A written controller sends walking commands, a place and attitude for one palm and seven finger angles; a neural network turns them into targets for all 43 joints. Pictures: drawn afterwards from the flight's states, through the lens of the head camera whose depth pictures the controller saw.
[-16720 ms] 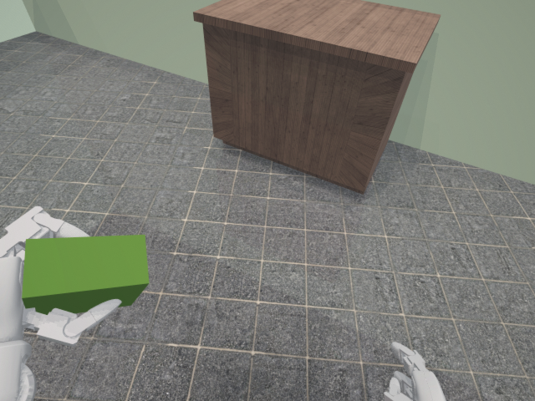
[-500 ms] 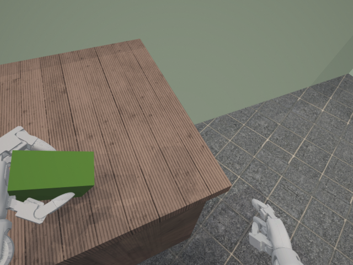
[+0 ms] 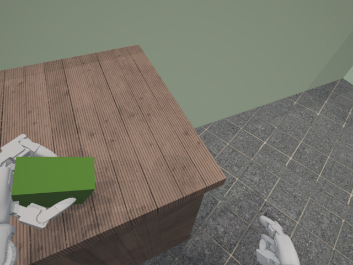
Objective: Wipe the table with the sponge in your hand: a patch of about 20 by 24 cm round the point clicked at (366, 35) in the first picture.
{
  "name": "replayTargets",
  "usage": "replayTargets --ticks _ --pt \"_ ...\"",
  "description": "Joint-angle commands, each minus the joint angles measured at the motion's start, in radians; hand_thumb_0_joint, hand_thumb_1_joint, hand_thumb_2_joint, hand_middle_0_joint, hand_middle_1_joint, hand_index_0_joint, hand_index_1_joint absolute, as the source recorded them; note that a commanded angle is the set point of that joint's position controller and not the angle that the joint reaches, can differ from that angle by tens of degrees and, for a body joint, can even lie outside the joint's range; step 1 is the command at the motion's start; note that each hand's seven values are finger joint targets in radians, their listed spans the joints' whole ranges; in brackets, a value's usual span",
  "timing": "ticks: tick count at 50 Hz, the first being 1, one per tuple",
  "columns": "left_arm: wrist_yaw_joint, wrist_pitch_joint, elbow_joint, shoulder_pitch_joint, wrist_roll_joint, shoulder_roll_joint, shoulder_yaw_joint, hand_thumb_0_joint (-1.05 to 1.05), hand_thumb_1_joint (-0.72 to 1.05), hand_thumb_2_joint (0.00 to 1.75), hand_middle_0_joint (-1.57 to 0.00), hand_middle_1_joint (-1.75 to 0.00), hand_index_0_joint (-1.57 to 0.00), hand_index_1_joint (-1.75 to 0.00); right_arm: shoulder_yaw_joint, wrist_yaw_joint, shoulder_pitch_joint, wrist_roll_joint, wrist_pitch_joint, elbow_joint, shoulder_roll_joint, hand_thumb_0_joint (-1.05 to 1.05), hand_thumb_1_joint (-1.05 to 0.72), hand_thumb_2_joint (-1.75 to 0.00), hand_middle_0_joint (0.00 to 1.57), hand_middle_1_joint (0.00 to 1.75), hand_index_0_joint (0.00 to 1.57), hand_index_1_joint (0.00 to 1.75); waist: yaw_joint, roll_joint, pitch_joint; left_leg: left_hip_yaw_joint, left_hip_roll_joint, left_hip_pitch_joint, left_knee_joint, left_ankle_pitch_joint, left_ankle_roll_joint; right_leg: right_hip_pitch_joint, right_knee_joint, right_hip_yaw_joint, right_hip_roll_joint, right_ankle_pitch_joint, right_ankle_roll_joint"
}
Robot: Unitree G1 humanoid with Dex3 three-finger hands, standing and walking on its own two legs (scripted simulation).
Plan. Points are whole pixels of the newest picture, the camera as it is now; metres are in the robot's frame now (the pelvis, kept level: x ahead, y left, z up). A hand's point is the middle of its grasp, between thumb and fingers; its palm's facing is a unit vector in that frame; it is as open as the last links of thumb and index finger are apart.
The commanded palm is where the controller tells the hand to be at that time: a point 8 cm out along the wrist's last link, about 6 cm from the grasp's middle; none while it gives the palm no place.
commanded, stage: look again from close up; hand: left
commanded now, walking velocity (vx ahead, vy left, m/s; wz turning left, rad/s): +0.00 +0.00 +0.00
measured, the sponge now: (65, 183) +0.22 +0.22 +0.12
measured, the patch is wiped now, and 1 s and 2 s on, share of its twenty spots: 0.00 0.00 0.00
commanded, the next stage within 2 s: come to a stop and stand still in 0.26 s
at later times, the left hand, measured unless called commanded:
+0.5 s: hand (66, 176) +0.22 +0.21 +0.15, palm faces +0.35 -0.86 -0.38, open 9.9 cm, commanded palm +0.17 +0.25 +0.17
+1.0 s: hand (62, 183) +0.22 +0.22 +0.14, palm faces +0.28 -0.89 -0.35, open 9.9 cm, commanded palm +0.16 +0.28 +0.17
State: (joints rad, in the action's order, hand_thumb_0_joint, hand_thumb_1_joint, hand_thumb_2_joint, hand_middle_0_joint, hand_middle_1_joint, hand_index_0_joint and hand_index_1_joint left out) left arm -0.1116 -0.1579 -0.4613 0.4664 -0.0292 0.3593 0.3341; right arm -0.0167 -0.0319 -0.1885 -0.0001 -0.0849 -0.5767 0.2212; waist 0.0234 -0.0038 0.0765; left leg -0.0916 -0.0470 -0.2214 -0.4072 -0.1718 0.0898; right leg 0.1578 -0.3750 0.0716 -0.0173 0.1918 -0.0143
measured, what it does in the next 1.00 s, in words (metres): stands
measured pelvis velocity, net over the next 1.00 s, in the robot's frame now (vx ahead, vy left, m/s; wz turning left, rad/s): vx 0.00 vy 0.00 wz -0.01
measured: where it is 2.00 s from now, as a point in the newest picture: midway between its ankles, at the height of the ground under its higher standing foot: outside the picture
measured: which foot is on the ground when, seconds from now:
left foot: down 0.00-1.00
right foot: down 0.00-1.00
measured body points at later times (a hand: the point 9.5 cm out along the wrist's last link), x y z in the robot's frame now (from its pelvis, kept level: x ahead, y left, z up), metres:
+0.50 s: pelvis +0.01 -0.03 +0.00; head +0.03 -0.02 +0.45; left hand +0.20 +0.26 +0.17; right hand +0.19 -0.26 -0.08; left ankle +0.04 +0.05 -0.74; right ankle +0.01 -0.13 -0.74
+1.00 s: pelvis +0.00 +0.00 +0.00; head +0.02 +0.02 +0.44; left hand +0.19 +0.26 +0.16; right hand +0.17 -0.23 -0.08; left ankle +0.04 +0.05 -0.74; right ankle +0.01 -0.13 -0.74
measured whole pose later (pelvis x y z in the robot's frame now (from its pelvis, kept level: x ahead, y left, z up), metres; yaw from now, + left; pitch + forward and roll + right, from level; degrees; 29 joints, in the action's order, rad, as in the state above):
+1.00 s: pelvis +0.00 +0.00 +0.00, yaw +0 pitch -1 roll -1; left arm -0.08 -0.22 -0.46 0.47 -0.02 0.34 0.26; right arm -0.01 -0.01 -0.22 0.00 -0.13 -0.57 0.20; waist 0.02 0.02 0.04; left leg -0.10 -0.04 -0.26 -0.48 -0.21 0.09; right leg 0.21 -0.46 0.06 -0.02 0.24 -0.01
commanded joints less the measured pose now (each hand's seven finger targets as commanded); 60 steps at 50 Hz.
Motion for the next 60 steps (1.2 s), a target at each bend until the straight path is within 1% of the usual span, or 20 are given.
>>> replayTargets --ticks 1,9,10,18,19,28,34,35,36,37,38,39,40,41,43,46,47,49,54,60 --pt "-0.023 -0.081 -0.278 -0.124 -0.009 0.170 0.098 0.00 0.10 1.30 -1.20 -1.60 -1.20 -1.60 0.046 -0.017 0.108 0.004 -0.071 0.172 0.123 0.00 -0.90 -0.90 0.20 0.30 0.20 0.30 -0.007 -0.073 -0.146 0.224 0.171 0.005 0.151 -0.152 -0.076 -0.042 0.041 -0.086 -0.046 0.010 0.036" --pt "-0.032 -0.072 -0.209 -0.086 -0.015 0.171 0.115 0.00 0.10 1.30 -1.20 -1.60 -1.20 -1.60 0.047 -0.022 0.104 0.011 -0.074 0.150 0.120 0.00 -0.90 -0.90 0.20 0.30 0.20 0.30 -0.007 -0.084 -0.136 0.203 0.150 0.032 0.101 -0.085 -0.073 -0.007 0.084 -0.117 -0.063 0.011 0.048" --pt "-0.026 -0.075 -0.212 -0.091 -0.020 0.141 0.087 0.00 0.10 1.30 -1.20 -1.60 -1.20 -1.60 0.046 -0.020 0.094 0.003 -0.071 0.152 0.122 0.00 -0.90 -0.90 0.20 0.30 0.20 0.30 -0.009 -0.064 -0.139 0.200 0.153 0.028 0.096 -0.078 -0.067 -0.010 0.088 -0.112 -0.059 0.001 0.047" --pt "-0.018 -0.060 -0.214 -0.081 -0.033 0.158 0.096 0.00 0.10 1.30 -1.20 -1.60 -1.20 -1.60 0.046 -0.024 0.103 0.012 -0.066 0.160 0.121 0.00 -0.90 -0.90 0.20 0.30 0.20 0.30 -0.008 0.000 -0.177 0.183 0.144 0.059 0.049 0.060 -0.057 -0.045 0.080 -0.125 -0.074 -0.123 0.043" --pt "-0.025 -0.054 -0.211 -0.078 -0.028 0.173 0.106 0.00 0.10 1.30 -1.20 -1.60 -1.20 -1.60 0.046 -0.028 0.114 0.015 -0.063 0.153 0.123 0.00 -0.90 -0.90 0.20 0.30 0.20 0.30 -0.008 -0.038 -0.172 0.179 0.143 0.067 0.050 0.067 -0.060 -0.037 0.078 -0.127 -0.075 -0.122 0.043" --pt "-0.031 -0.051 -0.259 -0.047 -0.045 0.174 0.106 0.00 0.10 1.30 -1.20 -1.60 -1.20 -1.60 0.049 -0.026 0.102 0.019 -0.057 0.169 0.124 0.00 -0.90 -0.90 0.20 0.30 0.20 0.30 -0.006 -0.046 -0.190 0.179 0.143 0.045 -0.022 0.179 -0.057 -0.065 0.055 -0.153 -0.118 -0.249 0.053" --pt "-0.037 -0.041 -0.228 -0.025 -0.044 0.175 0.113 0.00 0.10 1.30 -1.20 -1.60 -1.20 -1.60 0.049 -0.033 0.107 0.023 -0.045 0.158 0.125 0.00 -0.90 -0.90 0.20 0.30 0.20 0.30 -0.007 -0.038 -0.185 0.190 0.150 0.065 0.015 0.134 -0.058 -0.037 0.050 -0.132 -0.099 -0.170 0.044" --pt "-0.033 -0.150 -0.471 -1.077 0.102 0.964 0.691 0.00 0.10 1.30 -1.20 -1.60 -1.20 -1.60 0.069 -0.026 -0.042 -0.022 -0.087 0.157 0.136 0.00 -0.90 -0.90 0.20 0.30 0.20 0.30 0.016 0.161 -0.039 0.102 0.137 -0.097 -0.134 0.133 -0.057 0.125 0.135 -0.151 -0.103 -0.289 -0.040" --pt "0.008 -0.105 0.132 -0.505 0.026 0.363 0.305 0.00 0.10 1.30 -1.20 -1.60 -1.20 -1.60 0.022 -0.024 0.024 -0.005 -0.084 0.095 0.034 0.00 -0.90 -0.90 0.20 0.30 0.20 0.30 -0.002 0.138 -0.230 0.130 0.054 0.040 -0.066 0.193 -0.060 0.053 0.020 -0.163 -0.147 -0.300 0.081" --pt "0.005 -0.117 0.044 -0.261 -0.008 0.282 0.247 0.00 0.10 1.30 -1.20 -1.60 -1.20 -1.60 0.065 -0.019 0.026 0.002 -0.098 0.165 0.091 0.00 -0.90 -0.90 0.20 0.30 0.20 0.30 0.040 0.057 -0.187 0.134 0.102 0.063 -0.064 0.212 -0.078 0.024 0.043 -0.223 -0.122 -0.356 0.051" --pt "0.007 -0.113 0.059 -0.205 -0.027 0.186 0.151 0.00 0.10 1.30 -1.20 -1.60 -1.20 -1.60 0.067 -0.011 0.008 0.013 -0.102 0.147 0.120 0.00 -0.90 -0.90 0.20 0.30 0.20 0.30 0.017 -0.029 -0.242 0.144 0.100 0.084 -0.019 0.220 -0.073 -0.044 -0.001 -0.185 -0.109 -0.277 0.059" --pt "0.018 -0.117 0.005 -0.170 -0.036 0.091 0.054 0.00 0.10 1.30 -1.20 -1.60 -1.20 -1.60 0.074 -0.004 0.046 0.026 -0.109 0.144 0.113 0.00 -0.90 -0.90 0.20 0.30 0.20 0.30 0.012 -0.199 -0.296 0.141 0.119 0.132 0.004 0.260 -0.062 -0.031 -0.056 -0.147 -0.088 -0.192 0.055" --pt "0.014 -0.126 -0.115 -0.178 -0.033 0.135 0.072 0.00 0.10 1.30 -1.20 -1.60 -1.20 -1.60 0.078 0.013 0.029 0.018 -0.111 0.157 0.134 0.00 -0.90 -0.90 0.20 0.30 0.20 0.30 0.018 -0.215 -0.297 0.170 0.154 0.121 0.012 0.266 -0.055 -0.021 -0.070 -0.132 -0.068 -0.127 0.039" --pt "0.016 -0.131 -0.172 -0.144 -0.028 0.115 0.037 0.00 0.10 1.30 -1.20 -1.60 -1.20 -1.60 0.073 0.025 0.047 0.013 -0.113 0.160 0.129 0.00 -0.90 -0.90 0.20 0.30 0.20 0.30 0.021 -0.208 -0.280 0.189 0.172 0.082 0.028 0.237 -0.047 -0.025 -0.078 -0.112 -0.061 -0.080 0.034" --pt "0.008 -0.128 -0.216 -0.098 -0.020 0.110 0.017 0.00 0.10 1.30 -1.20 -1.60 -1.20 -1.60 0.063 0.034 0.068 0.013 -0.118 0.173 0.118 0.00 -0.90 -0.90 0.20 0.30 0.20 0.30 0.022 -0.087 -0.228 0.204 0.179 -0.023 0.061 0.064 -0.040 -0.054 -0.065 -0.106 -0.056 -0.015 0.026" --pt "-0.014 -0.121 -0.226 -0.099 -0.011 0.184 0.105 0.00 0.10 1.30 -1.20 -1.60 -1.20 -1.60 0.060 0.020 0.077 0.011 -0.112 0.183 0.122 0.00 -0.90 -0.90 0.20 0.30 0.20 0.30 0.014 0.055 -0.165 0.220 0.162 -0.099 0.099 -0.166 -0.048 -0.038 -0.024 -0.103 -0.047 0.081 0.032" --pt "-0.018 -0.124 -0.221 -0.115 -0.011 0.204 0.137 0.00 0.10 1.30 -1.20 -1.60 -1.20 -1.60 0.061 0.011 0.078 0.011 -0.110 0.184 0.122 0.00 -0.90 -0.90 0.20 0.30 0.20 0.30 0.010 0.069 -0.146 0.216 0.152 -0.098 0.097 -0.191 -0.050 -0.014 -0.004 -0.109 -0.046 0.106 0.034" --pt "-0.029 -0.129 -0.237 -0.172 -0.011 0.283 0.222 0.00 0.10 1.30 -1.20 -1.60 -1.20 -1.60 0.055 -0.007 0.091 0.007 -0.102 0.180 0.120 0.00 -0.90 -0.90 0.20 0.30 0.20 0.30 0.006 0.013 -0.116 0.237 0.154 -0.108 0.123 -0.258 -0.052 0.014 -0.002 -0.109 -0.038 0.153 0.034" --pt "-0.020 -0.145 -0.237 -0.272 -0.006 0.226 0.164 0.00 0.10 1.30 -1.20 -1.60 -1.20 -1.60 0.049 -0.017 0.074 0.009 -0.115 0.171 0.097 0.00 -0.90 -0.90 0.20 0.30 0.20 0.30 0.002 -0.178 -0.134 0.239 0.175 -0.127 0.167 -0.279 -0.047 -0.065 -0.065 -0.082 -0.021 0.068 0.035" --pt "-0.012 -0.142 -0.254 -0.175 0.004 0.117 0.052 0.00 0.10 1.30 -1.20 -1.60 -1.20 -1.60 0.054 0.005 0.043 0.004 -0.143 0.136 0.115 0.00 -0.90 -0.90 0.20 0.30 0.20 0.30 -0.001 -0.086 -0.217 0.211 0.159 0.048 0.075 0.096 -0.090 -0.043 -0.028 -0.075 -0.019 -0.069 0.039"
